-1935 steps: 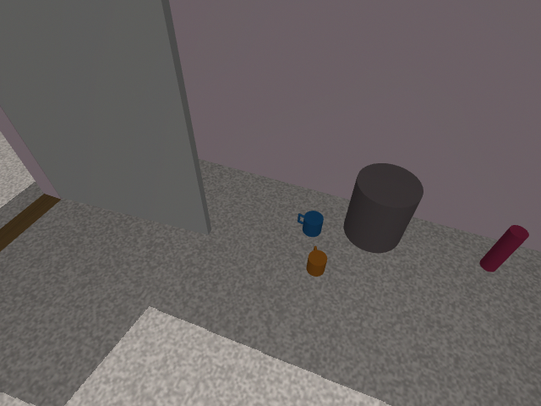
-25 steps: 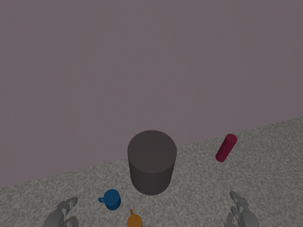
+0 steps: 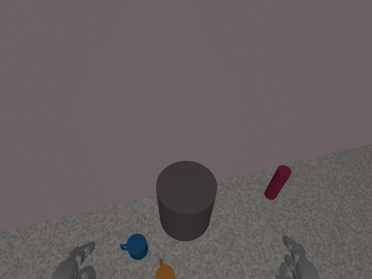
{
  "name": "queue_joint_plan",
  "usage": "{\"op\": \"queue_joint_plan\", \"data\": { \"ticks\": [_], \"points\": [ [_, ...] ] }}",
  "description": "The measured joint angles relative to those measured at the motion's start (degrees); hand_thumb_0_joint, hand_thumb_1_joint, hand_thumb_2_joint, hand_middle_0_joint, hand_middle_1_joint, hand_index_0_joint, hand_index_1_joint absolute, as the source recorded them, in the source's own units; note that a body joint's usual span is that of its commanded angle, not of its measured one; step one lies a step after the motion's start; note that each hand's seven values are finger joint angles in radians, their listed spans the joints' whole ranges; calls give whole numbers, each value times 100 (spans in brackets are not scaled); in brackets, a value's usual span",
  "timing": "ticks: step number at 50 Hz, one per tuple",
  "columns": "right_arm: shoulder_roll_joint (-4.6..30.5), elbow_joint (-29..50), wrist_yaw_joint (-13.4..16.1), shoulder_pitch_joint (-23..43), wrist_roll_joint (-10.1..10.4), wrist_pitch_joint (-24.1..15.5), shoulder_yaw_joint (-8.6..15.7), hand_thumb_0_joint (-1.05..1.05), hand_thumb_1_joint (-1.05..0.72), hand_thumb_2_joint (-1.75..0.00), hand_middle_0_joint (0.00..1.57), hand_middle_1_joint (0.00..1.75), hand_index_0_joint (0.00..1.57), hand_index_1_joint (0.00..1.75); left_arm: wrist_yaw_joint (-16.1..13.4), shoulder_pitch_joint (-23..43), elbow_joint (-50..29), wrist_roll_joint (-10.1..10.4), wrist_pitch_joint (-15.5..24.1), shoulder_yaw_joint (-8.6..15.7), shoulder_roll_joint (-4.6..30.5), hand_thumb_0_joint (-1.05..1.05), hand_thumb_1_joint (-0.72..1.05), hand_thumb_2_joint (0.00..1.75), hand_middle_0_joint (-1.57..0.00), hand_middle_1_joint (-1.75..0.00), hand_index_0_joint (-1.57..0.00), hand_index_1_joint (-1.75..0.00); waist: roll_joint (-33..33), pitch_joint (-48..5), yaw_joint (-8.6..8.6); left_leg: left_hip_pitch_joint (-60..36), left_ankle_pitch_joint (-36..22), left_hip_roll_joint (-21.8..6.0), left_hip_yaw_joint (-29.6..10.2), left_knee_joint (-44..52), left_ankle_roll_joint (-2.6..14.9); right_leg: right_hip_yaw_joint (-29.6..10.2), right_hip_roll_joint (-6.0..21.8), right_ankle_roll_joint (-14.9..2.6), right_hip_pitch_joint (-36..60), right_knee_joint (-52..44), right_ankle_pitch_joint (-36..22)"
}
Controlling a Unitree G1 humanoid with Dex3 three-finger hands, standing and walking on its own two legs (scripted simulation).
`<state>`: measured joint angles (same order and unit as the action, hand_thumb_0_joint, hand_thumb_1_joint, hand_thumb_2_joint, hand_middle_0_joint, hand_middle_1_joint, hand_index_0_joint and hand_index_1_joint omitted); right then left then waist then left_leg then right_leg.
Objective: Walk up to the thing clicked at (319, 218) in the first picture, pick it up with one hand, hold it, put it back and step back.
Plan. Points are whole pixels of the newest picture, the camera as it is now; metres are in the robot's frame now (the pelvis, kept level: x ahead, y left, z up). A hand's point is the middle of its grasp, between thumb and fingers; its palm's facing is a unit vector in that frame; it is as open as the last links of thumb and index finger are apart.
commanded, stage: home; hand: left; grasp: from above
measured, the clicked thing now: (134, 247) +0.44 +0.23 -0.67
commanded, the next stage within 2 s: stand in 0.48 s
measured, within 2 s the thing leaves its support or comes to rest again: neither
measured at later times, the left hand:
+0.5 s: hand out of the picture +0.15 +0.18 -0.04, palm faces +0.05 -0.98 -0.21, open 7.4 cm
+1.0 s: hand out of the picture +0.06 +0.24 -0.11, palm faces +0.05 -0.94 -0.34, open 7.4 cm
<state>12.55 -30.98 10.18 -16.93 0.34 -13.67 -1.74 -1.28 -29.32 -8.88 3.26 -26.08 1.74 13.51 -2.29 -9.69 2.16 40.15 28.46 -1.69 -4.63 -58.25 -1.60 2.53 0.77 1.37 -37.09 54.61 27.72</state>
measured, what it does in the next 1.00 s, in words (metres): stands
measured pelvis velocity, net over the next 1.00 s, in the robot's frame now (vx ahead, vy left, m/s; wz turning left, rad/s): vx -0.01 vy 0.00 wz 0.01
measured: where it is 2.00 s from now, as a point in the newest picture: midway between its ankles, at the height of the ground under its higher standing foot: outside the picture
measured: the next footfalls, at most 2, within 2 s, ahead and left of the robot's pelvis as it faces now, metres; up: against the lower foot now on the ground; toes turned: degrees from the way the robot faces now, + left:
none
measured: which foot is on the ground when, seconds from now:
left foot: down 0.00-1.00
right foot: down 0.00-1.00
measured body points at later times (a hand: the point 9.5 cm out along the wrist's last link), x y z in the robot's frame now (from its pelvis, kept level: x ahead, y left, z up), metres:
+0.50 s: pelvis -0.01 +0.00 +0.00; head +0.01 +0.01 +0.45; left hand +0.15 +0.23 -0.03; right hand +0.15 -0.24 -0.06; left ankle +0.01 +0.13 -0.68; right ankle -0.01 -0.14 -0.68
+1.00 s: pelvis -0.01 +0.00 +0.04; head -0.01 +0.01 +0.49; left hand +0.06 +0.29 -0.08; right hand +0.08 -0.28 -0.09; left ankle +0.01 +0.13 -0.68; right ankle -0.01 -0.14 -0.68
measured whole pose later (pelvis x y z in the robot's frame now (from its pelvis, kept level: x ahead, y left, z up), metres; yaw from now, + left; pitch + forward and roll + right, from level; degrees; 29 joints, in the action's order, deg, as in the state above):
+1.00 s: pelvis -0.01 +0.00 +0.04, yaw +1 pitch -2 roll +0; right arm 17.1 -54.0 0.7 -11.5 -2.6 -0.6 2.6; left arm -2.0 -13.7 48.9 -2.5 -2.0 2.8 16.9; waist 0.1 2.4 -1.4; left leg 18.5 19.8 0.5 -2.7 -40.1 -0.4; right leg 1.2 3.2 2.1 -16.9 39.6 20.7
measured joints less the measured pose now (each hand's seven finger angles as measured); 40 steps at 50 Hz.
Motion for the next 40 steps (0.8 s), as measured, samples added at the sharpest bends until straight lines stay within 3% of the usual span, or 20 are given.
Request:
{"op": "queue_joint_plan", "data": {
  "ticks": [29, 32, 34, 40],
  "points": [
    [-20, 61, -5, -21, 34, 27, -35, 1, -90, -89, 21, 30, 21, 29, -14, -32, -49, 19, -40, -10, 18, 1, 90, 90, -20, -30, -20, -30, -19, 13, -3, 86, -67, 4, -14, -40, 2, 7, -2, -2, -80, 36, -66],
    [69, -566, -309, 332, -419, 385, 56, 1, -90, -89, 21, 30, 20, 29, -57, 747, 1369, -388, 1040, -175, 141, 1, 90, 90, -20, -30, -20, -30, 149, 566, -188, -483, -186, 105, 80, 225, 46, -73, 106, -10, 404, -58, -87],
    [198, -984, -578, 534, -557, 743, 30, 1, -90, -89, 21, 30, 21, 29, -56, 1217, 2385, -547, 1514, -158, 202, 1, 90, 90, -20, -30, -20, -30, 251, 755, -281, -764, -308, 171, 137, 475, 59, -122, 178, -13, 626, -187, -145],
    [392, -1580, -953, 611, -358, 1085, 280, 1, -90, -89, 21, 30, 21, 30, -46, 1586, 4084, -608, 2102, 5, 359, 1, 90, 90, -20, -30, -20, -30, 332, 1066, -359, -1393, -546, 239, 226, 1053, 88, -195, 256, 34, 1175, -628, -326]
  ]
}}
